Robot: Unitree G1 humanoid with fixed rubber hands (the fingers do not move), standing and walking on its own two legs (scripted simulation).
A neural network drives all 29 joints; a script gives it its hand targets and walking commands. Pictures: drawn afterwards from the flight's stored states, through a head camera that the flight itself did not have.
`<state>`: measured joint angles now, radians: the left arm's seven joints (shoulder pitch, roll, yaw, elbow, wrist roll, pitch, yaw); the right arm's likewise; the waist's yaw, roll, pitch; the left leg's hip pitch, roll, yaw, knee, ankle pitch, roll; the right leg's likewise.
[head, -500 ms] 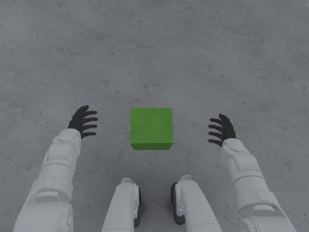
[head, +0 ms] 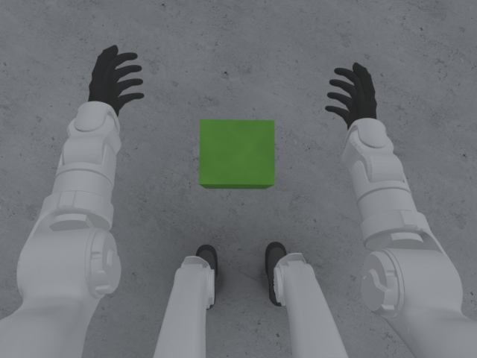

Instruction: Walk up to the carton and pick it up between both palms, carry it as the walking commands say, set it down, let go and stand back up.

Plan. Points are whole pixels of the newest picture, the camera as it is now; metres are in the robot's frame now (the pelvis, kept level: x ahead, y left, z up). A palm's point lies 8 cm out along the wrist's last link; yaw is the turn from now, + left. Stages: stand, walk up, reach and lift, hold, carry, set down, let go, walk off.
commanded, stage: reach and lift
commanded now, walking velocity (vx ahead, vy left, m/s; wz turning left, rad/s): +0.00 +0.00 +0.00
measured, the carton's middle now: (236, 158) +0.49 +0.00 -0.55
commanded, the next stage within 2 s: none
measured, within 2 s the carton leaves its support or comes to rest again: neither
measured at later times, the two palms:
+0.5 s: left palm (135, 126) +0.50 +0.21 -0.22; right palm (333, 136) +0.47 -0.18 -0.23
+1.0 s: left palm (158, 143) +0.50 +0.20 -0.37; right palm (310, 150) +0.47 -0.18 -0.37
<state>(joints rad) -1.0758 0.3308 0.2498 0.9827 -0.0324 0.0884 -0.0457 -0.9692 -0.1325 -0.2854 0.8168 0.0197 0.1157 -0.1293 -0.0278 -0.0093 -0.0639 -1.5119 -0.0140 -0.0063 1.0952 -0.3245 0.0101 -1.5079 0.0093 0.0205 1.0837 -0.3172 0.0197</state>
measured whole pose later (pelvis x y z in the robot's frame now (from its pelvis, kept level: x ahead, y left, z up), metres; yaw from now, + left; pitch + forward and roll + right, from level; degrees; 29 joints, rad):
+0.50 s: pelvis -0.01 +0.00 -0.10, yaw +0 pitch +50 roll -1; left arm -1.10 0.33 0.25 0.96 -0.02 0.07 -0.02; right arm -1.00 -0.14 -0.30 0.82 0.04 0.08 -0.13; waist -0.03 -0.01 -0.12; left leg -1.93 -0.03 -0.03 1.51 -0.46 0.00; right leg -1.92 0.03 0.02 1.50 -0.46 0.02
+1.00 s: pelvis -0.04 +0.00 -0.22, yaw -1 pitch +46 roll -3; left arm -1.31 0.39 0.13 1.06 -0.14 0.07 0.05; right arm -1.21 -0.23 -0.21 0.95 0.16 0.07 -0.16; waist -0.02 -0.01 0.09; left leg -2.23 -0.04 -0.03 1.95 -0.53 0.00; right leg -2.21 0.04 0.01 1.93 -0.53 0.04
